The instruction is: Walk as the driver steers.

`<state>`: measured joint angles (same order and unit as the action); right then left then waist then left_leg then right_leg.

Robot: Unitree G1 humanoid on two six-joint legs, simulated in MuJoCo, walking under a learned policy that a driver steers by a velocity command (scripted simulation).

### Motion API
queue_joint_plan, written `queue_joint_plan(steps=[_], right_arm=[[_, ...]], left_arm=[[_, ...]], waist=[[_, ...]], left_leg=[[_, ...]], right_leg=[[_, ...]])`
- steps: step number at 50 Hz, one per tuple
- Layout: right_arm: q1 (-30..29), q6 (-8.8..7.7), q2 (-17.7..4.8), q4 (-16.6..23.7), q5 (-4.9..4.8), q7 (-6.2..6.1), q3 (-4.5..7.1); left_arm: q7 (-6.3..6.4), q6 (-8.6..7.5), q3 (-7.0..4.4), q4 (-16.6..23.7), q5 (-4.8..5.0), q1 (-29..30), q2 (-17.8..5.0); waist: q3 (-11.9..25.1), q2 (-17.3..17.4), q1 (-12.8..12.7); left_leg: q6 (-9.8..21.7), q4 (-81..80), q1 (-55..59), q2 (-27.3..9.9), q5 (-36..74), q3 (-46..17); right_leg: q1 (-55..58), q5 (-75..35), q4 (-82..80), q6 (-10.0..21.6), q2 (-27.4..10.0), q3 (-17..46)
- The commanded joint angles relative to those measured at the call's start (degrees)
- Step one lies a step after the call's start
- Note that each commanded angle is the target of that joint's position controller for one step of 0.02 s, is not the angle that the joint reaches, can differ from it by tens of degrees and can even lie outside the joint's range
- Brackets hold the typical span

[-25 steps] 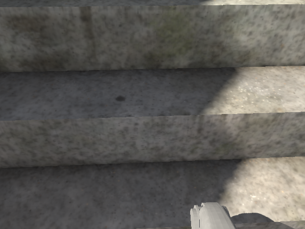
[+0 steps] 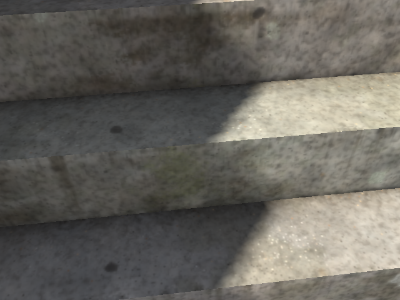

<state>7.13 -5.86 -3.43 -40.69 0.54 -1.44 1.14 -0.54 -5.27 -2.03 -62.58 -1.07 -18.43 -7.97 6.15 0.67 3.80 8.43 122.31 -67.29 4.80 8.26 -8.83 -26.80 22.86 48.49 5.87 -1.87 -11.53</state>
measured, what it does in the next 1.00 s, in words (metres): climbs: left foot 0.22 m higher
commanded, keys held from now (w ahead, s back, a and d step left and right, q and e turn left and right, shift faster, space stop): s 0.40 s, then w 0.60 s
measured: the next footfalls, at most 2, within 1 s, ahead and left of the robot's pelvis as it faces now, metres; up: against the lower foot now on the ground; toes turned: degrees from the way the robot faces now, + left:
left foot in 0.26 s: +0.25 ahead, +0.11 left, +0.22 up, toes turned +8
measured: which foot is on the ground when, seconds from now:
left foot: up 0.00-0.24, down 0.26-1.00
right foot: down 0.00-0.34, up 0.36-1.00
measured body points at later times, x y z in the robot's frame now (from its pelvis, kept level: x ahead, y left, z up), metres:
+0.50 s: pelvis +0.12 +0.04 +0.15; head +0.11 +0.03 +0.60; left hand +0.19 +0.27 +0.02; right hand +0.23 -0.19 +0.01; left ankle +0.21 +0.11 -0.48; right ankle +0.06 -0.11 -0.36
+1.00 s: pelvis +0.16 -0.08 +0.18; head +0.16 -0.12 +0.63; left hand +0.32 +0.15 +0.11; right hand +0.25 -0.30 +0.02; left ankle +0.20 +0.11 -0.47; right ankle +0.17 -0.23 -0.41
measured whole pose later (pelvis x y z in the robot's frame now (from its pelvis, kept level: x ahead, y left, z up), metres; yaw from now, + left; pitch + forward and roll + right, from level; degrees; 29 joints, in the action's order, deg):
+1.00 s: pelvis +0.16 -0.08 +0.18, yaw +0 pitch +3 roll +3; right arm 13.1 -4.6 -9.9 -57.7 5.5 -3.8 5.5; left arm -0.5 -1.1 -1.8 -39.9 -1.7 -10.1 -7.4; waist 5.1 2.9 -2.7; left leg -2.4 62.2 -35.9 -12.4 -41.4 8.0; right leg -45.4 15.2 84.0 6.6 -8.8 3.8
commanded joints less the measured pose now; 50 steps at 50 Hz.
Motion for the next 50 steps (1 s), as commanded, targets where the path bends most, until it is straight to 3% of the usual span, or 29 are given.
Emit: queue_joint_plan(steps=[1, 2, 4, 5, 6, 8, 9, 10, 11, 12, 13, 14, 15, 16, 17, 18, 19, 20, 21, 22, 23, 26, 28, 32, 36, 38, 48, 49, 50], right_arm=[[4.88, 1.71, 4.62, -0.97, -0.82, -1.91, -1.83], [4.43, 1.74, 4.69, -0.02, -0.51, -2.56, -1.97], [-1.37, 1.75, 1.68, 2.35, 0.13, -2.68, -1.52], [-3.00, 2.07, 0.68, 3.05, 0.47, -2.35, -1.33], [-6.23, 2.38, 1.92, 4.81, 0.33, -2.50, -2.20], [-7.00, 3.25, 2.28, 4.80, 0.06, -2.23, -2.50], [-9.24, 4.36, 2.46, 5.49, -1.53, -2.12, -3.33], [-8.32, 5.31, 3.97, 4.43, -1.88, -1.98, -3.59], [-8.60, 6.55, 5.30, 4.19, -1.93, -1.83, -4.10], [-2.52, 6.05, 6.27, 1.68, -2.34, -1.51, -3.91], [4.21, 5.08, 4.41, -0.63, -2.23, -1.48, -3.58], [9.15, 4.78, 2.50, -1.13, -2.03, -1.52, -3.05], [11.40, 4.31, 1.87, -2.19, -2.49, -1.77, -2.85], [12.75, 5.75, -0.47, -4.15, -1.60, -3.05, -1.83], [12.44, 8.18, -4.54, -4.51, -0.20, -4.30, -0.41], [7.02, 9.60, -6.99, -4.50, 1.69, -4.95, 0.59], [1.48, 10.52, -8.33, -3.37, 2.40, -5.13, 1.65], [-3.91, 10.10, -8.36, -2.79, 2.05, -5.03, 1.70], [-5.28, 9.27, -8.03, -4.68, 1.84, -4.22, 1.65], [-4.84, 7.99, -6.13, -7.38, 1.85, -3.14, 1.07], [-3.87, 7.06, -5.27, -9.86, 2.28, -1.87, 0.68], [-2.15, 4.23, -5.82, -13.88, 1.54, 0.00, 0.74], [-1.79, 3.01, -7.46, -14.88, 1.33, -0.02, 1.24], [0.05, 1.16, -10.29, -16.30, 0.95, -1.27, 2.79], [4.58, 0.33, -11.19, -17.15, 2.04, -2.98, 4.01], [4.50, 0.12, -11.50, -16.83, 2.49, -3.20, 4.51], [0.14, -0.15, -14.03, -12.55, 5.69, -2.55, 5.69], [-2.34, 0.15, -14.48, -11.46, 5.87, -2.45, 5.77], [-5.47, 1.64, -16.39, -10.14, 4.32, -2.52, 5.97]], left_arm=[[-0.71, -3.99, 0.07, 0.74, 0.50, -1.94, -2.28], [-0.55, -3.97, -0.16, 0.78, 0.54, -2.49, -3.15], [0.07, -3.80, 0.04, 1.42, 0.19, -2.76, -2.06], [0.98, -3.80, 0.27, 1.71, 0.42, -2.96, -1.30], [1.86, -3.55, 0.32, 1.42, 1.32, -5.52, -1.25], [4.18, -3.23, 0.72, 0.84, 1.88, -9.63, -0.37], [5.65, -2.60, -1.16, 1.15, 2.89, -12.63, -5.43], [6.58, -1.64, -1.44, 1.29, 1.53, -12.85, -4.61], [6.74, -0.72, -1.75, 0.32, 1.13, -14.82, -5.41], [5.88, -1.02, -1.65, 1.94, 0.57, -12.07, -5.99], [4.92, -2.01, -1.45, 2.86, 2.09, -11.89, -6.39], [3.57, -2.67, -1.75, 3.19, 3.00, -13.23, -8.11], [2.09, -2.80, -1.83, 3.32, 3.18, -15.71, -7.72], [0.98, -1.92, -2.22, 3.57, 2.33, -13.65, -9.41], [0.12, -0.70, -2.65, 6.41, 0.71, -7.54, -9.54], [-0.72, 0.73, -2.38, 9.71, -0.40, -2.56, -5.88], [-0.77, 2.45, -2.03, 12.27, -1.57, 0.92, -2.84], [0.28, 3.91, -1.08, 15.62, -1.80, 1.27, 1.56], [1.49, 4.52, -0.39, 17.57, -2.14, -0.58, 3.79], [2.30, 4.36, -0.05, 18.11, -2.50, -3.04, 4.13], [2.31, 4.11, -0.14, 17.64, -2.33, -5.76, 2.83], [1.58, 4.07, 0.22, 15.64, -0.87, -8.98, 2.83], [1.43, 4.51, 0.23, 15.18, -0.49, -7.50, 2.04], [1.67, 5.31, -0.07, 16.73, -1.16, -0.54, 1.75], [1.24, 5.04, 0.26, 20.95, -1.30, 8.34, 1.81], [0.77, 4.80, 0.10, 22.15, -1.05, 9.54, 1.43], [0.06, 3.38, -0.28, 27.13, -1.09, 10.33, -1.33], [-0.05, 3.34, -0.06, 27.30, -1.06, 8.48, -1.51], [-0.19, 3.45, 0.20, 24.29, 0.41, -1.57, -2.77]], waist=[[-10.19, -4.12, 0.17], [-11.64, -2.40, 0.46], [-12.16, 1.16, -0.70], [-11.68, 1.29, -0.99], [-11.70, 0.65, -1.92], [-8.14, -2.97, -3.20], [-5.95, -8.43, -6.11], [-4.25, -11.98, -6.49], [-2.31, -11.20, -6.65], [1.67, -12.25, -4.52], [7.83, -14.83, -3.91], [11.31, -13.43, -1.32], [15.03, -13.72, -1.04], [12.70, -10.45, 1.02], [9.41, -5.02, 2.33], [6.38, 8.29, 2.43], [3.95, 4.53, 0.85], [-0.01, 0.97, -2.52], [-4.44, -0.83, -5.98], [-8.20, -0.79, -8.38], [-8.07, 0.77, -9.71], [-8.69, 4.76, -10.69], [-7.82, 5.58, -10.53], [-5.63, 7.21, -8.33], [-4.41, 6.18, -5.25], [-4.31, 5.32, -5.52], [-1.63, 4.88, -8.26], [-1.11, 4.80, -9.74], [0.05, -0.51, -14.72]], left_leg=[[0.14, 21.70, -14.97, 0.87, -7.88, 1.80], [0.26, 21.34, -18.42, 0.03, -11.33, 0.68], [-0.55, 11.43, -16.10, -0.99, -10.45, 2.46], [-1.21, 5.64, -12.98, -1.85, -8.42, 4.23], [-2.09, -4.15, -10.24, -3.66, -9.57, 8.36], [-3.36, -12.57, -7.15, -7.90, -9.76, 14.99], [-3.13, -24.81, -3.65, -9.87, -22.38, 20.28], [-2.35, -28.82, 1.70, -10.84, -27.36, 19.73], [-1.75, -32.88, 5.42, -9.38, -33.47, 21.10], [-0.49, -38.08, 17.21, -5.19, -39.71, 23.37], [0.85, -42.15, 27.04, -2.42, -41.75, 22.47], [1.85, -53.73, 36.41, -1.94, -37.71, 19.35], [3.45, -56.89, 44.06, -5.07, -28.58, 9.43], [5.63, -61.69, 44.38, -8.89, -39.33, -2.77], [6.36, -73.81, 40.78, -11.48, -56.99, -12.08], [11.42, -86.88, 35.86, -17.79, -59.81, -27.13], [12.89, -91.01, 29.88, -18.94, -56.16, -28.48], [11.00, -87.15, 23.98, -19.56, -48.15, -22.23], [7.65, -82.27, 21.44, -18.88, -50.45, -16.41], [4.39, -78.94, 18.89, -17.57, -52.50, -11.55], [2.25, -78.08, 19.85, -16.48, -54.55, -8.48], [1.23, -79.85, 22.86, -15.25, -53.70, -3.59], [2.21, -82.07, 24.72, -16.12, -53.28, -4.03], [4.52, -84.92, 30.91, -20.01, -56.65, -10.09], [5.33, -89.84, 38.71, -25.69, -63.16, -19.25], [4.97, -91.09, 39.69, -27.14, -63.63, -19.37], [0.25, -85.78, 36.81, -28.69, -63.46, -8.89], [-1.14, -83.38, 34.03, -27.49, -63.59, -6.28], [-2.93, -80.19, 27.85, -20.11, -64.35, 7.09]], right_leg=[[3.00, -10.84, -29.60, 0.08, -14.53, 17.41], [6.40, -12.14, -30.60, -0.45, -14.61, 15.42], [7.31, -15.76, -32.34, -1.61, -13.06, 10.20], [7.02, -19.17, -33.07, -1.53, -12.21, 7.95], [7.36, -22.12, -35.72, -2.44, -11.03, 5.60], [15.54, -34.42, -36.27, 0.09, -9.99, 5.42], [23.27, -42.90, -45.97, 2.22, -12.16, 6.08], [27.80, -51.12, -44.32, 4.10, -11.71, 5.66], [31.86, -60.66, -42.82, 4.00, -11.53, 3.67], [32.59, -91.67, -36.60, 2.64, -12.74, 0.39], [33.73, -109.80, -32.48, 4.17, -14.48, 2.13], [34.02, -114.24, -26.71, 3.98, -15.51, 1.96], [29.37, -104.80, -21.14, 2.13, -13.11, 3.65], [20.24, -89.46, -14.58, 1.58, -9.76, 3.11], [14.00, -70.71, -6.40, 2.28, -6.61, 3.92], [6.18, -35.28, 12.28, 2.00, -1.77, 9.29], [0.61, -21.98, 36.61, 0.86, -0.59, 17.52], [-3.63, -20.90, 50.66, -0.68, 1.53, 20.55], [-9.38, -20.77, 56.42, -0.80, 3.33, 19.51], [-13.84, -20.95, 58.26, 0.08, 4.41, 19.92], [-16.18, -22.73, 60.75, 1.00, 5.96, 18.85], [-22.83, -27.54, 64.96, 1.00, 8.29, 17.54], [-25.15, -29.06, 64.13, -0.30, 8.03, 16.23], [-32.03, -29.22, 63.68, -1.61, 4.43, 14.40], [-39.06, -24.48, 60.63, -2.02, -1.00, 16.18], [-39.54, -22.94, 59.49, -2.28, -2.51, 16.99], [-27.32, -8.21, 39.95, 1.14, -8.98, 18.76], [-21.90, -6.95, 32.53, 1.81, -9.45, 17.73], [-3.65, 3.81, 7.08, 1.37, -4.78, 4.40]])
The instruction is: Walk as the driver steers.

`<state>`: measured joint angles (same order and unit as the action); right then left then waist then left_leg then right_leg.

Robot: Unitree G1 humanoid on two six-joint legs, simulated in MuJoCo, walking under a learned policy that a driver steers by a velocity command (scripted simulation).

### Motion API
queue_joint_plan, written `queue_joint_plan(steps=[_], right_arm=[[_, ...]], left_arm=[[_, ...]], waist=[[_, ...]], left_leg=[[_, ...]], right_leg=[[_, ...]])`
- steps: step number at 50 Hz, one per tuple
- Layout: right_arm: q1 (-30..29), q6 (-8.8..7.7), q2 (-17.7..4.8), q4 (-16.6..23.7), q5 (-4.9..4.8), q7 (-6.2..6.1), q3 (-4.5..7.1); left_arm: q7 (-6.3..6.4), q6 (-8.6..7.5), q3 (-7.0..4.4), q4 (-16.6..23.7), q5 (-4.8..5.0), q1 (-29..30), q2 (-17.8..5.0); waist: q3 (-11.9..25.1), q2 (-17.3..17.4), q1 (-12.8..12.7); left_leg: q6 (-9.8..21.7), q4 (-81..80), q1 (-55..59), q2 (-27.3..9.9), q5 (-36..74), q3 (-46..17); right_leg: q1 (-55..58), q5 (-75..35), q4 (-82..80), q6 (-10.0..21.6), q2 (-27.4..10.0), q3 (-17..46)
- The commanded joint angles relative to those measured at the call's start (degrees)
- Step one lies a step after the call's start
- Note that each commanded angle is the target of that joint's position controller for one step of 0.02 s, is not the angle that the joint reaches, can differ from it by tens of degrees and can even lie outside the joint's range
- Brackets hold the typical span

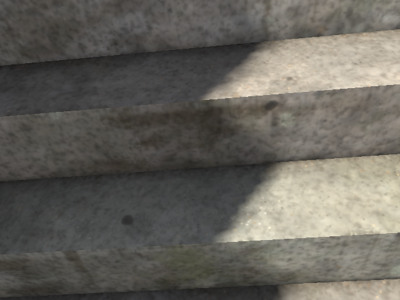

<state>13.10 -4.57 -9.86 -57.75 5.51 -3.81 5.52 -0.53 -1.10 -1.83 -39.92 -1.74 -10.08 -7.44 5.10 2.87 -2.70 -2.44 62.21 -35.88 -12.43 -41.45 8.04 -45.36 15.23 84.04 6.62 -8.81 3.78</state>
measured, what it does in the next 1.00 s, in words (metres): climbs: right foot, then left foot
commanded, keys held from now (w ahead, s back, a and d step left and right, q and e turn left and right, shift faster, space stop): w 0.76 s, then w+q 0.24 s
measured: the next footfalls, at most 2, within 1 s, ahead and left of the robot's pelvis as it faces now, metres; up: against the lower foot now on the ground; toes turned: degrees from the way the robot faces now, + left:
right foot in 0.02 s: +0.04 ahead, -0.19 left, +0.00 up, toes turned -2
left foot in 0.46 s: +0.15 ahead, -0.03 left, +0.00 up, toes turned +4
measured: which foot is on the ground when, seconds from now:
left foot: down 0.00-0.02, up 0.04-0.44, down 0.46-0.84, up 0.86-1.00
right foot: up 0.00-0.00, down 0.02-0.44, up 0.46-0.78, down 0.80-1.00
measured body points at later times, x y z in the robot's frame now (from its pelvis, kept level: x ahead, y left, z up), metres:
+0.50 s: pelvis +0.11 -0.09 +0.04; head +0.10 -0.08 +0.49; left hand +0.22 +0.15 -0.09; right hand +0.27 -0.33 -0.04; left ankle +0.11 -0.03 -0.67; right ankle +0.03 -0.21 -0.52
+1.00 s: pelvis +0.27 -0.14 +0.23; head +0.26 -0.12 +0.68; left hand +0.36 +0.11 +0.09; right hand +0.42 -0.37 +0.14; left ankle +0.26 +0.03 -0.20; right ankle +0.33 -0.20 -0.44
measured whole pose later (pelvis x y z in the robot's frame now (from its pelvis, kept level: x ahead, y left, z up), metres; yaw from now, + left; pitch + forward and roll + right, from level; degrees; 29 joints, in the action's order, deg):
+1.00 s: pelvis +0.27 -0.14 +0.23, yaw +3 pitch +2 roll -1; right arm 13.0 -5.0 -7.7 -40.3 3.1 0.7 3.4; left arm 2.6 -2.1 -3.6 -54.1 -1.6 -13.4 -12.1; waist 4.8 -1.5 4.0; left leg 8.9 119.0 -57.3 5.6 6.1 -10.6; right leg -33.7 25.1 56.5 5.7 -1.2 -10.9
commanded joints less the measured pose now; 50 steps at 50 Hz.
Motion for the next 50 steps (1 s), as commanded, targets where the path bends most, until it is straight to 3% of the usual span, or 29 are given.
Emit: queue_joint_plan(steps=[1, 2, 3, 4, 5, 7, 11, 14, 17, 19, 20, 22, 23, 24, 25, 27, 30, 31, 35, 38, 39, 40, 41, 42, 43, 44, 46, 48, 50], right_arm=[[-7.06, 1.94, -8.19, 6.06, -0.70, -1.04, 1.43], [-12.55, 2.94, -1.26, 7.58, -0.05, -0.38, -0.21], [-12.69, 2.79, 6.34, 10.47, -1.16, 1.12, -2.35], [-13.92, 2.95, 12.79, 18.04, -3.26, 2.08, -5.27], [-15.87, 2.15, 10.92, 19.81, -4.18, 2.94, -5.38], [-20.99, 1.05, 4.03, 23.96, -0.83, 4.96, -4.40], [-12.00, 4.71, -1.11, 23.88, -0.49, 3.16, -3.44], [-18.51, 4.84, -2.99, 28.49, -0.10, 3.52, -3.27], [-19.19, 5.56, 0.12, 29.36, -3.01, 4.66, -4.42], [-16.23, 5.52, -1.82, 29.33, -5.40, 4.31, -4.66], [-7.98, 5.49, -4.40, 26.41, -7.29, 3.23, -3.09], [15.73, 2.81, -4.27, 18.08, -6.22, 1.15, -1.62], [22.66, 1.84, -1.87, 11.08, -5.32, 2.22, -1.70], [16.42, 0.61, -1.77, 11.33, -4.12, 3.24, -2.54], [12.87, 1.06, -3.21, 12.71, -2.65, 2.87, -2.13], [8.44, 0.00, -0.55, 12.42, -3.55, 2.32, -2.68], [5.89, -3.29, 0.31, 8.63, -4.45, 2.34, -3.50], [8.29, -3.87, -0.22, 6.40, -3.53, 3.01, -3.33], [14.65, -4.16, -1.25, 1.12, -6.19, 3.06, -2.57], [20.67, -3.05, -5.18, 0.96, -8.43, -0.46, -1.98], [21.55, -3.88, -7.73, 2.09, -8.41, -0.77, -2.13], [17.31, -5.88, -15.73, 3.52, -8.70, 1.53, 0.31], [13.25, -7.83, -17.15, 5.63, -10.55, 4.20, 1.58], [8.97, -8.34, -13.59, 8.84, -9.79, 7.26, 1.33], [2.41, -7.69, -9.63, 11.78, -5.20, 9.32, 1.71], [-1.86, -5.92, -0.25, 17.24, -1.64, 8.83, 0.12], [-2.66, -2.20, 9.32, 22.13, 0.06, 6.74, -3.75], [7.67, 0.15, 11.79, 18.85, -1.74, 4.94, -5.67], [4.44, 1.26, 10.63, 20.34, -2.98, 3.28, -5.75]], left_arm=[[-0.51, -1.11, -0.19, -3.31, 2.78, -17.08, -3.38], [-0.05, -1.73, -0.25, -9.94, 0.96, -26.91, -2.81], [0.93, -2.23, 1.35, -12.48, -1.24, -32.08, -1.40], [2.50, -0.71, 1.19, -8.44, -3.14, -21.56, -4.20], [3.35, -0.12, 0.61, -4.03, -2.67, -15.28, -5.70], [3.26, -3.09, -1.25, -4.71, -1.10, -9.45, -7.14], [2.07, -7.74, -1.96, -6.71, 0.45, -8.07, -5.63], [3.30, -8.93, -3.26, -6.18, -0.01, -9.81, -7.69], [4.88, -7.29, -3.12, -5.97, -3.31, -9.15, -7.31], [5.16, -6.19, -3.18, -5.60, -3.23, -7.95, -8.61], [5.30, -5.67, -2.84, -4.87, -2.40, -8.19, -9.05], [3.89, -6.17, -2.87, -2.47, -0.15, 2.05, -8.35], [2.59, -6.48, -0.81, -0.31, -0.08, 8.72, -0.42], [2.28, -7.14, 1.02, 3.51, -0.25, 1.32, 7.02], [1.50, -6.51, 1.44, 5.62, -0.96, -2.52, 4.48], [1.16, -5.01, 1.60, 7.90, -2.07, 3.87, 1.02], [1.44, -3.04, 2.89, 11.10, -0.94, 11.04, 2.60], [1.95, -2.52, 3.27, 11.32, -0.70, 14.19, 3.87], [2.96, -1.36, 4.95, 18.46, 0.32, 25.65, 4.03], [2.61, -0.25, 6.74, 15.12, 5.28, 22.40, 5.21], [2.85, 0.11, 5.73, 11.38, 5.02, 12.08, 4.73], [2.91, 0.81, 3.00, 9.67, 4.16, -4.05, -0.66], [2.96, 0.70, 0.47, 6.85, 1.25, -12.05, -7.40], [4.65, 2.20, -2.03, 4.54, -1.65, -14.58, -12.35], [4.98, 3.79, -4.01, 2.65, -1.27, -11.21, -14.71], [4.38, 2.60, -4.44, 2.62, -0.12, -0.08, -13.61], [4.27, -0.33, -1.80, -4.97, 1.20, 6.69, -4.91], [3.55, -2.02, 1.45, -11.21, 0.16, 5.96, 4.92], [1.12, -5.19, 0.55, -14.36, -0.34, 0.52, 0.99]], waist=[[-0.57, -10.94, -9.68], [-3.95, -24.73, -13.67], [-3.49, -28.75, -10.80], [2.42, -34.97, -3.50], [3.42, -22.28, -2.17], [-7.11, -0.77, 0.43], [-3.78, -5.88, 5.81], [-2.76, -6.36, 4.51], [-2.77, -5.00, 5.65], [-1.75, -4.54, 6.44], [0.59, -3.42, 7.57], [2.00, -4.01, 18.83], [-1.43, 0.33, 19.73], [-3.41, 1.99, 6.27], [2.27, 2.61, 2.63], [-5.02, -1.38, 1.47], [-14.47, -4.39, -1.00], [-12.46, -3.70, 0.83], [-12.33, -3.76, 2.58], [2.47, 0.64, 5.83], [13.48, 4.60, 2.16], [22.16, 11.63, -7.17], [28.49, 6.54, -10.83], [26.30, -8.07, -11.52], [23.84, -16.31, -10.55], [16.68, -12.21, -5.50], [-4.80, -2.97, 6.42], [-9.82, 0.62, 12.56], [-8.05, -1.69, 11.18]], left_leg=[[6.69, -4.58, -6.68, 2.80, -5.98, -3.57], [6.10, 22.93, -17.46, 10.59, -1.50, -0.10], [4.03, 44.13, -31.45, 16.72, 5.74, -12.41], [1.82, 56.96, -34.59, 18.97, 13.76, -16.38], [1.23, 61.17, -32.50, 17.25, 20.20, -17.37], [1.77, 53.92, -33.58, 12.68, 32.80, -16.14], [3.21, 56.55, -29.17, 13.46, 34.45, -14.88], [3.97, 51.72, -28.84, 10.92, 28.71, -15.13], [4.38, 31.55, -20.89, 11.59, 21.39, -3.73], [7.54, 2.76, 1.70, 12.84, 6.40, -0.34], [8.16, -7.75, 14.03, 14.48, 7.86, 3.61], [14.09, -34.54, 33.36, 12.20, 33.45, -2.43], [17.57, -34.58, 38.21, 8.70, 42.03, -14.59], [12.56, -28.00, 37.17, 2.48, 75.19, -24.70], [12.30, -36.51, 38.76, -4.14, 60.79, -34.33], [13.72, -45.42, 29.21, -4.66, 20.52, -34.62], [11.71, -47.87, 15.93, -2.00, 26.87, -22.02], [12.67, -48.58, 17.03, -1.53, 29.95, -21.14], [9.00, -58.33, 16.55, 4.48, 51.85, -11.90], [13.62, -61.14, 19.46, 4.16, 100.07, -6.06], [13.84, -50.44, 26.05, 0.13, 137.33, -7.92], [16.13, -34.61, 33.48, -3.29, 151.70, -8.77], [15.98, -19.37, 25.96, -0.77, 139.55, -11.31], [13.85, -2.20, 9.69, 8.07, 109.46, -11.21], [13.37, 26.53, -2.98, 18.66, 51.49, -14.86], [10.78, 56.02, -14.86, 20.46, 44.30, -24.00], [12.17, 63.35, -26.47, 17.95, 47.68, -19.99], [11.44, 61.76, -28.91, 17.43, 45.94, -20.59], [11.23, 62.12, -33.12, 17.00, 47.21, -19.04]], right_leg=[[28.74, 15.16, -51.03, 0.18, 2.85, -10.18], [36.68, -3.01, -46.48, -1.01, 5.51, -8.60], [42.20, -8.49, -34.82, -5.80, 5.28, -0.82], [36.80, -22.17, -40.36, -1.74, -2.73, 20.64], [31.54, -8.92, -47.87, 2.23, -6.98, 29.72], [23.56, 13.34, -46.02, 3.26, -4.97, 27.03], [26.29, 9.97, -48.18, 5.45, -4.11, 24.16], [30.74, 3.75, -53.30, 8.03, -5.89, 28.20], [31.70, -9.39, -55.18, 7.54, -1.64, 20.12], [21.87, -23.34, -52.98, 6.25, 1.64, 10.82], [19.22, -43.83, -48.76, 5.71, 0.66, 10.55], [12.36, -55.67, -13.11, 3.91, 8.26, 2.29], [-6.62, -4.26, 19.17, 1.86, 19.25, 1.31], [-17.88, -4.71, 35.80, -0.17, 20.52, 8.57], [-22.18, -5.89, 40.32, -1.95, 19.49, 8.35], [-31.67, -6.42, 54.81, -1.87, 16.69, 5.93], [-35.01, -4.63, 51.24, -0.17, 12.43, 7.10], [-37.36, -1.67, 58.44, 0.95, 13.93, 4.71], [-28.16, 1.57, 26.74, 1.93, 6.35, -9.46], [10.26, 19.92, -7.68, 2.01, 12.94, -22.52], [19.76, 19.73, -2.53, 2.52, 16.15, -19.00], [27.00, 16.60, -11.79, 3.21, 15.20, -14.08], [38.43, 18.29, -19.61, 5.30, 10.81, 1.22], [41.45, 39.29, -40.15, 10.19, -0.30, 28.74], [37.78, 53.84, -60.28, 12.67, -5.65, 50.14], [29.93, 53.78, -61.50, 7.88, -7.74, 50.30], [10.29, 40.74, -54.89, 0.83, -7.44, 28.50], [5.17, 23.24, -53.06, -3.62, -4.05, 10.06], [11.28, 8.36, -58.30, -2.91, -3.79, 1.38]])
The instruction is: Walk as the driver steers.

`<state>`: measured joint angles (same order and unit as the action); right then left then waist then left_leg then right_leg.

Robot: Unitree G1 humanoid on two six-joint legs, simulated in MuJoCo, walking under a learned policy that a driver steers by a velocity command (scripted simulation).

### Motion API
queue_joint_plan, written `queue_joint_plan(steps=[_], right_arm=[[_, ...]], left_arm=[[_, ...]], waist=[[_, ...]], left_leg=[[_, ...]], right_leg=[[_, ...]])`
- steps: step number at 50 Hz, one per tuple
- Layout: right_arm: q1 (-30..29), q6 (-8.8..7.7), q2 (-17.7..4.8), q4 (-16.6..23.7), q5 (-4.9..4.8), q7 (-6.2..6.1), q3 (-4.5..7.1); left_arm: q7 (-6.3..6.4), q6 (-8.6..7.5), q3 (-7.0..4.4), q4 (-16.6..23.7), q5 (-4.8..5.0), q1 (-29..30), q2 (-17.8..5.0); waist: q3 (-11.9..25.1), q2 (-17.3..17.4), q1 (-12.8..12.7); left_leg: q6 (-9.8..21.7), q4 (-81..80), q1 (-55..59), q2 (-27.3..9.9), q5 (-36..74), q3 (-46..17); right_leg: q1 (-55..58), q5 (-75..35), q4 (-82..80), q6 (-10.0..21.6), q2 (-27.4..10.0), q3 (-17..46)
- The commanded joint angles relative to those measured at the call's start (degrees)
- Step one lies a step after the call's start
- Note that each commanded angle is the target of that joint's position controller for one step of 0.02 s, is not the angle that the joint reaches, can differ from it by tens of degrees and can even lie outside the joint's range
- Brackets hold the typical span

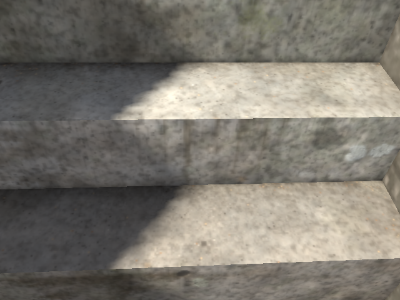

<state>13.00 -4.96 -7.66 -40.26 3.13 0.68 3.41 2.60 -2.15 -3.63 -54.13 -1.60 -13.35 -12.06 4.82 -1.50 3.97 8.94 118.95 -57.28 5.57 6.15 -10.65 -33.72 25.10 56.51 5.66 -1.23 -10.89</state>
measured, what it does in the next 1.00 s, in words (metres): climbs, turning left: left foot 0.22 m higher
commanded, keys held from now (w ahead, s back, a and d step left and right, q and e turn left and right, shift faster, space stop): w+q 0.80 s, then w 0.20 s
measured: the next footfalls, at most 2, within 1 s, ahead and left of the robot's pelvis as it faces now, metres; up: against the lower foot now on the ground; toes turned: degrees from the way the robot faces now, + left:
left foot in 0.40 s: +0.31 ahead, +0.17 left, +0.22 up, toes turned +5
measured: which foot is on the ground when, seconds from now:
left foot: up 0.00-0.38, down 0.40-1.00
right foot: down 0.00-0.44, up 0.46-1.00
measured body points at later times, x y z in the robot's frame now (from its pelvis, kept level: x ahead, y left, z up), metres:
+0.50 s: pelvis +0.21 +0.09 +0.15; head +0.25 +0.07 +0.59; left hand +0.18 +0.35 +0.03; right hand +0.43 -0.08 +0.02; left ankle +0.28 +0.15 -0.46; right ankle +0.11 -0.08 -0.44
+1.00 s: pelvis +0.34 +0.11 +0.31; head +0.38 +0.17 +0.76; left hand +0.63 +0.31 +0.32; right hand +0.34 -0.13 +0.20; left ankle +0.27 +0.16 -0.45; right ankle +0.49 +0.06 -0.15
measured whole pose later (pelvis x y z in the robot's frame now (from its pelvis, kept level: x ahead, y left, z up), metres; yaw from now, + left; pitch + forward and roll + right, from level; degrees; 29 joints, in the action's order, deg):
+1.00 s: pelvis +0.34 +0.11 +0.31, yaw +27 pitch +5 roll -6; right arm 32.0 -5.6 -6.4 -54.3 0.9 -3.7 4.0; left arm 2.0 -0.6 5.3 -25.3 -1.1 14.2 1.8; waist -2.1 1.6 9.4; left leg 5.1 6.9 -4.8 2.1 -3.9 -21.5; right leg -72.2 31.0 107.7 6.9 -0.5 -8.1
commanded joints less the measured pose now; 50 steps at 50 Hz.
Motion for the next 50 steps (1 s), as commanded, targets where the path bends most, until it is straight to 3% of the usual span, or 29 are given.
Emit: queue_joint_plan(steps=[1, 3, 5, 9, 13, 14, 15, 16, 17, 18, 19, 20, 21, 23, 24, 26, 27, 29, 30, 31, 33, 37, 38, 40, 41, 43, 45, 48, 50], right_arm=[[2.60, 2.30, 7.16, 2.74, -2.09, -1.75, -3.68], [0.47, 3.76, 5.71, 2.98, -2.47, -2.38, -2.81], [-2.99, 4.36, 6.85, 4.88, -2.44, -2.90, -3.38], [-13.90, 4.93, 2.22, 9.28, -2.59, -2.84, -2.72], [-20.98, 6.25, 3.35, 12.12, -2.17, -2.11, -3.18], [-22.71, 7.24, 5.86, 13.02, -2.36, -1.16, -4.45], [-23.33, 7.82, 6.64, 13.39, -1.87, -0.86, -5.08], [-24.28, 7.40, 6.47, 13.53, -2.28, -0.15, -5.38], [-21.76, 7.31, 6.29, 11.33, -3.30, -0.11, -5.59], [-17.45, 7.40, 4.94, 10.19, -2.78, -0.64, -5.33], [-5.24, 7.56, 1.65, 7.50, -2.28, -1.13, -4.00], [3.95, 6.71, -2.39, 5.22, -1.52, -1.34, -3.05], [8.55, 6.48, -5.40, 4.54, -1.07, -1.83, -1.61], [3.30, 7.94, -15.84, 3.75, -0.49, -4.03, 3.75], [-3.89, 7.17, -16.15, 4.38, -1.26, -2.72, 4.13], [-4.81, 4.06, -9.07, -2.98, -0.55, -1.95, 2.56], [4.16, 3.05, -5.01, -8.50, -3.41, -2.15, 0.98], [9.84, 2.77, -7.34, -10.61, -2.22, -3.52, 1.70], [14.51, 2.01, -9.26, -11.74, -2.74, -3.98, 2.23], [18.89, 1.59, -7.44, -13.47, -2.93, -4.35, 1.94], [22.53, -0.39, -8.16, -12.97, -2.83, -4.66, 2.11], [23.50, -2.30, -2.53, -11.12, -1.57, -4.08, 0.61], [24.93, -2.62, -3.21, -10.96, -0.85, -3.98, 0.81], [16.25, -3.49, -12.28, -5.85, 0.31, -4.79, 3.71], [16.85, -4.21, -12.42, -6.03, -0.34, -3.88, 3.93], [21.00, -4.46, -9.44, -8.85, -2.01, -2.11, 2.93], [23.60, -3.30, -4.37, -12.43, -2.27, -2.13, 1.53], [25.34, -0.76, -6.20, -14.10, -2.18, -5.21, 2.21], [20.27, 0.02, -7.86, -10.20, -2.70, -5.32, 2.25]], left_arm=[[-2.05, -5.49, 2.87, -0.45, 0.36, 2.81, 5.28], [-2.30, -7.03, 1.46, -1.42, 0.55, -2.89, -1.08], [-2.07, -8.00, 1.93, -2.55, 1.34, -5.82, -1.11], [-0.54, -8.77, 1.58, -0.97, 1.85, -8.67, -2.67], [1.84, -7.42, -0.78, -0.82, 0.81, -16.02, -7.91], [2.50, -6.91, -1.08, -2.95, 1.50, -18.51, -7.83], [2.93, -6.18, -0.74, -5.02, 2.07, -21.30, -5.20], [2.88, -5.58, -0.35, -5.66, 1.48, -21.02, -3.33], [2.43, -5.19, 0.52, -3.74, 3.48, -14.62, -1.96], [2.79, -5.58, 0.66, -2.70, 5.07, -17.27, -6.38], [1.92, -6.08, -0.41, -1.33, 5.72, -14.62, -12.31], [-0.05, -6.46, -1.24, 0.69, 6.98, -12.90, -15.89], [-2.24, -7.39, -2.07, 4.37, 5.84, -9.64, -17.63], [-6.62, -8.68, -2.47, 14.75, 1.57, 4.36, -10.06], [-6.00, -7.91, -1.13, 19.65, -1.48, 8.20, -2.59], [-3.29, -6.25, 1.89, 24.97, -2.24, 8.22, 5.80], [-2.30, -6.37, 3.25, 23.49, -4.36, 10.52, 4.48], [-2.42, -6.21, 3.29, 23.27, -4.01, 9.02, 1.90], [-2.93, -6.76, 3.08, 23.89, -2.53, 11.55, 0.61], [-3.26, -6.85, 3.58, 24.39, -2.09, 18.25, 0.60], [-3.45, -5.74, 4.28, 25.20, -0.63, 19.05, 1.98], [-4.55, -3.69, 7.17, 29.33, -2.08, 30.61, 7.63], [-4.47, -3.30, 7.65, 30.69, -2.66, 33.54, 9.24], [-3.70, -3.40, 6.87, 32.20, -2.63, 30.80, 8.17], [-2.71, -3.37, 6.72, 32.35, -2.25, 33.62, 7.32], [-1.67, -2.51, 6.96, 32.02, -2.68, 35.09, 9.48], [-0.87, -0.71, 7.84, 35.72, -1.84, 44.17, 11.58], [-0.05, 1.46, 8.34, 37.69, 0.95, 40.30, 12.97], [-0.50, 1.18, 7.22, 30.04, 2.11, 21.97, 12.50]], waist=[[-9.11, 2.39, 3.78], [-8.94, -0.01, 1.55], [-10.68, -2.82, 1.79], [-10.99, 3.36, -0.80], [-8.46, -1.64, -5.72], [-5.34, -8.00, -6.73], [-3.45, -8.22, -7.62], [-4.66, -4.87, -7.35], [-3.80, -1.23, -4.68], [1.72, -4.69, -3.28], [9.80, -9.28, 2.66], [18.81, -12.25, 5.42], [21.29, -16.48, 8.03], [20.36, 6.28, 6.00], [17.21, 3.47, 2.77], [0.63, -1.98, -4.22], [-5.98, -1.94, 1.18], [-2.19, -1.12, 1.34], [0.81, 1.02, 2.30], [2.84, 2.17, 5.17], [6.71, 3.05, 3.14], [3.80, 3.37, 3.19], [4.12, 4.19, 3.11], [9.60, 10.97, -1.01], [5.28, 5.51, -0.38], [-1.36, -2.24, 1.12], [-8.59, 0.80, 4.82], [-4.59, 11.51, 4.70], [7.79, 12.86, -2.86]], left_leg=[[-1.08, -0.73, -11.14, 0.20, 1.41, 0.78], [-0.73, 20.17, -21.04, 0.91, -8.23, 3.07], [0.42, 28.97, -31.59, -0.17, -13.96, 0.00], [-1.72, 10.42, -29.37, -2.27, -12.82, 4.76], [-2.04, -4.31, -33.27, -6.92, -22.10, 15.34], [0.20, -6.54, -33.27, -10.77, -27.70, 17.45], [1.88, -8.02, -31.63, -12.06, -29.99, 18.35], [3.05, -20.10, -24.17, -12.70, -32.27, 20.40], [3.45, -34.53, -2.47, -8.33, -35.74, 30.24], [3.53, -33.74, 10.31, -2.58, -43.99, 33.06], [4.66, -36.11, 20.40, -0.48, -42.30, 30.03], [5.24, -46.21, 31.37, 3.45, -44.63, 24.76], [6.19, -54.30, 40.87, 2.57, -44.41, 9.41], [10.59, -100.29, 47.39, -13.76, -72.46, -51.93], [4.07, -105.28, 45.11, -16.72, -64.81, -50.22], [-0.91, -95.91, 32.58, -14.31, -52.29, -32.94], [-2.74, -90.59, 39.73, -4.04, -28.84, -25.98], [0.69, -84.76, 57.14, -2.36, 8.10, -17.44], [0.64, -86.32, 69.80, -4.88, 25.14, -16.83], [0.37, -88.86, 72.25, -4.47, 30.82, -13.84], [-2.04, -88.89, 78.25, -7.82, 42.85, -11.93], [0.68, -96.18, 57.28, -6.45, 22.31, -17.78], [2.71, -96.84, 56.66, -7.69, 22.18, -22.23], [11.81, -100.90, 61.09, -16.62, 4.64, -38.17], [12.74, -100.65, 62.10, -17.20, -6.27, -36.46], [8.05, -98.96, 59.21, -13.49, -15.40, -29.51], [4.14, -110.06, 43.28, -8.90, -15.36, -21.31], [5.59, -116.86, 43.57, -11.91, 12.94, -14.70], [3.91, -108.03, 41.38, -12.31, 60.70, -3.83]], right_leg=[[-2.05, -6.13, -32.77, -3.15, -10.56, 11.79], [6.26, -5.37, -39.07, 0.36, -14.56, 15.28], [13.41, -3.76, -41.33, -0.78, -16.17, 13.38], [16.61, -0.62, -47.41, -1.92, -14.91, 6.46], [33.17, -2.13, -58.13, 3.64, -17.37, 6.32], [42.21, -9.79, -60.60, 4.61, -18.50, 4.83], [47.51, -19.17, -59.43, 4.84, -16.85, 1.37], [46.68, -31.70, -59.36, 4.64, -14.88, -4.38], [33.97, -63.38, -57.50, 4.05, -12.38, -9.74], [33.28, -110.11, -49.23, 6.27, -17.73, -6.89], [37.19, -130.21, -35.74, 6.27, -20.58, -6.21], [39.31, -131.92, -21.75, 7.71, -20.24, -5.14], [28.53, -121.94, -7.37, 6.27, -18.18, -1.88], [-6.52, -26.66, 40.59, -1.36, 1.47, 11.19], [-15.57, -27.07, 63.70, -1.82, 0.96, 21.55], [-27.85, -31.49, 77.07, -0.09, 0.26, 18.45], [-27.51, -24.51, 65.97, 0.36, 0.69, 15.56], [-31.24, -16.08, 59.69, -2.07, 3.65, 14.65], [-36.68, -8.76, 59.05, -3.00, 5.16, 13.39], [-34.59, -6.15, 54.46, -2.73, 5.58, 11.35], [-34.39, -3.52, 50.09, -3.18, 4.84, 11.80], [-29.72, -3.89, 46.91, -3.06, 5.69, 7.52], [-33.74, -2.44, 54.42, -3.12, 6.58, 6.83], [-46.65, -0.61, 83.46, -2.39, 6.15, 13.31], [-55.07, 0.86, 89.63, -2.09, 5.26, 15.98], [-60.29, -4.30, 88.75, -0.75, 2.38, 13.40], [-47.86, -6.97, 69.68, -0.99, 0.86, 3.34], [-27.31, 4.23, 49.23, 0.93, -0.45, 1.04], [0.95, 13.77, 38.61, 3.27, 5.22, -2.22]])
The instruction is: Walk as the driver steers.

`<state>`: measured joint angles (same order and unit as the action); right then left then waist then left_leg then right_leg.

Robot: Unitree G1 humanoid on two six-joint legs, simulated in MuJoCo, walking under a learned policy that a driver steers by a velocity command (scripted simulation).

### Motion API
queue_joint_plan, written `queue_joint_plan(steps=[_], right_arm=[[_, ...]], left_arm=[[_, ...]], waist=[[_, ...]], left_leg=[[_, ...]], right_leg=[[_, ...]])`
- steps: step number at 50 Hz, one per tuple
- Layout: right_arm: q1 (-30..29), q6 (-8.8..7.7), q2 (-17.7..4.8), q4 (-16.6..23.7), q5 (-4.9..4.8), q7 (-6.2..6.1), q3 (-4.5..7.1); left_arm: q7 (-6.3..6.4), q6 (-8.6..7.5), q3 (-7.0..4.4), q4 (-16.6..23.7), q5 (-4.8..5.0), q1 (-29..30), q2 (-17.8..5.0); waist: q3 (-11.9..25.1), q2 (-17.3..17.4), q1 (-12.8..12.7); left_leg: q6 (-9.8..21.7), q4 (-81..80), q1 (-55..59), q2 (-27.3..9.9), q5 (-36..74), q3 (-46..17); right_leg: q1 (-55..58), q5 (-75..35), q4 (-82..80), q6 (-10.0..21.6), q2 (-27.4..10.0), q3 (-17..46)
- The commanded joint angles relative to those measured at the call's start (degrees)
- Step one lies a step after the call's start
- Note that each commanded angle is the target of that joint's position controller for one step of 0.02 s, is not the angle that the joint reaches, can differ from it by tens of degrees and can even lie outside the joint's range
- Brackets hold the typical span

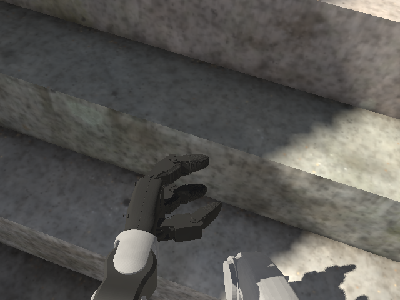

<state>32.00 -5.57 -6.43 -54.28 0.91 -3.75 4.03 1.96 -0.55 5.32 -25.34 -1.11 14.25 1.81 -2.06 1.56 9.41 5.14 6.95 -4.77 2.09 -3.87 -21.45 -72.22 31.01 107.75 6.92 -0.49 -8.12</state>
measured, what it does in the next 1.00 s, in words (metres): climbs, turning right: right foot 0.22 m higher, then left foot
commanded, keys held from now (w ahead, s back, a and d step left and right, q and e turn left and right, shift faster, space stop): w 0.30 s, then w+e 0.70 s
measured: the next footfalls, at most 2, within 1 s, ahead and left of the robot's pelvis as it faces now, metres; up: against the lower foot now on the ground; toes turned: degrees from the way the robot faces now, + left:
right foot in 0.06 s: +0.12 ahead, -0.12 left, +0.22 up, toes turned +0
left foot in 0.52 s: +0.33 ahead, +0.20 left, +0.22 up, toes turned +6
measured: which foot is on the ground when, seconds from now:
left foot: down 0.00-0.08, up 0.10-0.50, down 0.52-1.00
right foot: up 0.00-0.04, down 0.06-0.50, up 0.52-1.00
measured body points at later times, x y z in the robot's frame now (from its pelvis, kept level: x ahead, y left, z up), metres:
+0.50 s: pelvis +0.19 +0.07 +0.17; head +0.20 +0.08 +0.62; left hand +0.15 +0.30 +0.02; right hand +0.43 -0.10 +0.11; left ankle +0.30 +0.20 -0.53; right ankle +0.09 -0.11 -0.54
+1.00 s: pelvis +0.35 +0.09 +0.25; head +0.40 +0.10 +0.70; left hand +0.64 +0.16 +0.17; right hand +0.29 -0.12 +0.12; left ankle +0.31 +0.21 -0.50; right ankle +0.44 +0.01 -0.30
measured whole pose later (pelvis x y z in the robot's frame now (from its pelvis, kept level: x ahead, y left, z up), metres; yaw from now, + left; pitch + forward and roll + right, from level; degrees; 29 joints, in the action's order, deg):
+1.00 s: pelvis +0.35 +0.09 +0.25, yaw -17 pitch +4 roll -5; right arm 20.9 -8.7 -7.2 -54.3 -3.4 -2.5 -0.3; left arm 3.0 0.5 3.3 -35.6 1.4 4.1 -4.4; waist -2.0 2.0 2.2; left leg 5.6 17.0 -5.9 -11.0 12.4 16.7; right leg -59.7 32.5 88.0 11.3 5.8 -12.5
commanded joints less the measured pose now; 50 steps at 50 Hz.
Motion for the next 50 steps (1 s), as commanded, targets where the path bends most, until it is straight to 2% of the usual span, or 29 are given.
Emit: queue_joint_plan(steps=[1, 2, 3, 4, 5, 6, 7, 8, 10, 14, 18, 21, 22, 23, 25, 26, 27, 28, 29, 30, 33, 37, 41, 44, 46, 47, 48, 49, 50], right_arm=[[1.71, -0.19, -11.87, 4.57, -1.68, -0.24, 2.28], [0.13, -0.68, -13.58, 5.13, -3.56, 0.52, 3.31], [-0.70, -1.74, -16.70, 5.04, -3.28, 1.36, 4.06], [-2.23, -2.61, -14.34, 6.95, -3.76, 2.57, 4.04], [-7.97, -1.88, -9.69, 10.17, -2.35, 4.85, 3.31], [-14.60, -1.51, -8.07, 13.17, 2.74, 4.69, 3.27], [-18.02, -0.43, -2.23, 18.35, 4.45, 4.39, 0.75], [-18.80, 0.19, -1.41, 19.89, 4.10, 3.96, -0.58], [-15.73, 1.21, 0.33, 18.75, 2.53, 4.37, -2.61], [-21.58, 3.47, -1.23, 20.93, 0.20, 3.47, -3.14], [-30.41, 4.78, -4.39, 25.87, 1.97, 4.87, -3.03], [-35.13, 4.25, -3.83, 27.51, -2.64, 7.46, -4.17], [-29.62, 3.30, -3.57, 26.02, -2.48, 7.83, -3.53], [-17.91, 2.77, -6.26, 23.41, -2.59, 6.70, -1.32], [0.22, 0.29, -11.43, 16.40, -1.90, 4.55, 1.62], [0.90, -0.12, -12.71, 14.04, 0.81, 4.39, 1.85], [-1.58, 0.63, -17.28, 16.02, 3.47, 4.02, 2.16], [-4.36, 0.79, -16.59, 16.35, 4.16, 3.37, 2.55], [-11.04, 0.50, -12.08, 15.72, 3.18, 3.38, 1.33], [-13.60, -0.35, -9.43, 13.49, 2.37, 2.85, 0.40], [-9.69, -2.58, -1.77, 6.54, 2.27, 2.07, -1.97], [-7.50, -4.72, -6.17, 2.36, 1.82, 3.53, -1.34], [-4.98, -4.59, -6.22, -0.01, 1.09, 2.52, -2.59], [-0.99, -3.46, -8.98, -1.65, -0.78, 0.08, -2.00], [-6.42, -3.01, -11.17, 1.48, -3.36, -1.45, -2.59], [-3.78, -3.35, -12.59, 1.82, -4.35, -1.78, -2.47], [-1.39, -3.79, -13.90, 2.15, -5.75, -0.77, -2.62], [-4.99, -4.79, -20.78, 4.22, -5.70, 1.01, -0.73], [-10.51, -5.75, -22.95, 7.42, -5.39, 3.24, 0.49]], left_arm=[[-0.13, -0.36, -3.37, -0.83, 1.99, -8.72, -4.52], [0.21, -0.58, -5.24, -1.37, 3.05, -10.18, -8.28], [0.68, -0.82, -6.16, -3.78, 2.83, -15.39, -11.17], [0.59, -1.27, -7.94, -7.94, 0.89, -23.99, -15.11], [1.31, 0.21, -9.41, -12.18, -0.55, -30.16, -19.98], [1.18, 1.16, -9.99, -12.79, 0.06, -22.03, -17.18], [0.68, 0.38, -8.89, -14.24, 1.41, -14.07, -14.22], [1.40, -1.57, -8.31, -18.01, 0.91, -15.51, -12.14], [2.15, -3.23, -7.08, -25.24, -0.65, -21.99, -6.77], [1.20, -5.87, -7.77, -27.22, -1.35, -25.65, -12.02], [2.16, -6.89, -9.74, -25.25, 0.57, -28.89, -18.11], [3.03, -5.87, -11.45, -22.90, -0.10, -35.17, -22.03], [3.03, -5.96, -12.00, -22.86, -1.24, -36.89, -23.28], [2.55, -6.14, -12.76, -21.50, -1.91, -31.99, -26.35], [-0.29, -6.87, -12.31, -21.13, 1.14, -30.68, -23.85], [-1.46, -6.69, -10.76, -18.83, 1.71, -27.81, -15.73], [-1.08, -5.84, -10.38, -16.19, 2.71, -36.06, -12.61], [-0.64, -4.33, -10.55, -15.26, 2.18, -36.28, -11.96], [-0.80, -3.90, -10.64, -13.37, 0.28, -31.16, -12.25], [-1.40, -4.08, -9.13, -9.71, -1.95, -24.13, -8.26], [-2.59, -3.54, -6.85, -10.39, -0.96, -26.40, -4.85], [0.68, -1.02, -5.72, -6.19, 0.00, -15.84, -5.61], [0.16, 1.02, -4.52, -2.05, 0.36, -5.33, -6.15], [0.31, 1.51, -2.61, -0.91, 1.53, -2.94, -4.93], [-0.08, 0.84, -1.67, -6.15, 2.69, -13.93, -4.85], [0.77, 0.68, -2.29, -8.26, 3.04, -19.11, -6.60], [1.27, 0.15, -2.89, -9.71, 3.83, -20.64, -8.86], [2.01, 0.60, -3.79, -10.57, 3.09, -29.53, -11.23], [2.40, 1.70, -5.31, -11.42, 1.60, -33.00, -15.80]], waist=[[18.39, 8.89, -9.15], [20.03, 9.89, -11.49], [23.29, 8.32, -14.48], [26.46, 0.43, -15.78], [23.74, -24.98, -17.80], [15.42, -23.89, -15.77], [4.57, -14.01, -10.42], [-2.95, -6.53, -8.19], [-4.50, 2.49, -3.57], [-6.21, 0.50, -5.24], [-1.68, -2.01, -6.41], [1.68, -5.06, -12.61], [2.29, -8.60, -11.56], [7.51, -8.64, -4.56], [16.05, -1.68, 4.29], [12.03, -0.29, 1.60], [16.56, 8.57, -5.31], [19.24, 5.90, -6.39], [11.14, 4.44, -8.85], [5.98, 4.80, -10.44], [2.03, 1.14, -12.70], [-0.89, 1.57, -12.08], [-4.43, -1.18, -10.75], [0.45, 3.34, -8.59], [8.85, 3.18, -12.97], [15.55, 8.67, -12.88], [23.08, 7.69, -11.75], [30.21, 11.40, -15.72], [35.48, 6.29, -16.38]], left_leg=[[8.19, 7.70, -8.64, -10.09, 87.57, 5.45], [8.59, 15.72, -0.98, -10.87, 102.41, 5.05], [7.98, 25.27, 1.86, -11.38, 102.30, 6.12], [6.19, 39.32, -10.74, -8.02, 87.12, 4.04], [1.72, 62.97, -28.30, 4.40, 22.95, 9.48], [-1.11, 92.46, -36.36, 8.20, 0.58, 6.85], [-1.65, 106.44, -42.25, 7.54, 1.93, 5.93], [-1.45, 110.83, -49.26, 6.08, -2.59, 5.32], [-1.25, 105.30, -49.58, 3.87, 1.56, 4.96], [-1.70, 105.48, -57.03, 2.53, -3.18, 6.29], [-2.56, 83.95, -54.62, -8.34, -0.62, 14.24], [-2.21, 45.46, -26.53, -6.62, -20.37, 29.69], [-0.54, 42.40, -15.87, -6.52, -12.23, 27.48], [0.80, 39.47, -7.66, -4.13, -6.86, 28.31], [-1.95, 20.19, 10.91, -1.83, 3.31, 30.09], [-4.65, 17.28, 14.40, -8.99, 4.63, 20.02], [-2.29, 14.75, 16.63, -25.28, 22.10, -3.77], [1.12, 3.26, 10.79, -31.55, -11.81, -14.94], [1.83, 0.11, 3.92, -27.10, -32.84, -10.83], [3.81, 4.64, -2.00, -22.63, -27.96, -0.66], [2.50, 9.49, -10.00, -20.02, -18.31, 13.28], [1.81, 3.11, -7.85, -23.30, -12.87, 17.19], [-2.16, -2.60, -12.76, -17.01, -4.21, 28.65], [1.37, -10.45, -0.90, -17.24, 22.42, 34.95], [3.38, 0.91, -1.20, -17.62, 83.27, 41.41], [4.82, 11.23, 0.15, -19.14, 111.09, 37.75], [5.56, 19.72, -3.31, -18.57, 105.70, 35.14], [8.14, 27.90, -3.81, -20.00, 95.75, 34.69], [10.18, 34.43, -8.13, -19.60, 83.80, 32.25]], right_leg=[[46.39, 9.03, -18.68, 0.51, 6.81, -5.62], [47.44, 6.90, -30.66, -0.25, 7.99, -3.28], [53.09, 6.02, -39.82, -0.21, 7.84, 0.10], [65.28, 16.03, -47.21, 5.04, 1.96, 22.01], [64.90, 31.49, -73.94, 13.98, -11.81, 54.28], [49.72, 41.39, -86.64, 15.96, -13.08, 70.72], [38.23, 39.30, -81.84, 15.32, -12.42, 63.89], [35.19, 30.36, -76.35, 13.98, -13.31, 53.67], [34.35, 11.48, -70.91, 6.46, -9.26, 34.78], [40.14, 1.93, -77.89, 6.12, -11.96, 27.69], [47.89, -0.96, -83.18, 6.08, -10.60, 26.49], [44.63, -7.02, -93.90, 5.88, -8.19, 18.65], [43.03, -13.45, -92.86, 6.09, -11.30, 21.46], [48.00, -34.39, -85.16, 5.61, -10.89, 20.01], [50.96, -42.82, -56.11, 1.94, -2.13, 12.21], [38.32, -21.90, -39.11, -0.61, 1.48, 11.37], [27.11, -12.08, -17.62, -3.79, 4.46, 12.94], [22.93, -16.42, -1.55, -5.85, 2.02, 14.29], [17.06, -20.48, 7.84, -5.71, 0.37, 10.96], [11.98, -21.25, 20.63, -4.04, 0.94, 10.81], [6.06, -24.95, 27.57, -0.30, 1.44, 15.99], [-9.21, -20.30, 41.03, 1.65, 4.12, 14.29], [-3.18, -24.47, 18.51, 1.61, 2.22, 7.69], [5.96, -9.53, -0.38, 3.60, -1.26, -2.58], [28.11, 2.90, -16.99, 4.00, 3.77, -8.53], [38.25, 9.23, -17.83, 4.55, 6.92, -8.32], [48.58, 5.30, -23.70, 6.02, 7.53, -3.51], [56.43, 3.12, -29.02, 5.23, 8.35, 1.49], [63.86, 3.20, -33.47, 4.09, 9.46, 5.03]])
Velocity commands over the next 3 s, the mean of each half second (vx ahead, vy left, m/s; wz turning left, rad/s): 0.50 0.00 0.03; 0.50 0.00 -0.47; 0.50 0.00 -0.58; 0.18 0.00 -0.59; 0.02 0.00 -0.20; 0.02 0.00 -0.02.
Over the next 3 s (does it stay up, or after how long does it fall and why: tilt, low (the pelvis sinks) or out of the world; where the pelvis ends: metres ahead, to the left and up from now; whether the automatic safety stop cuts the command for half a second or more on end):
stays up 0.61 -0.04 0.53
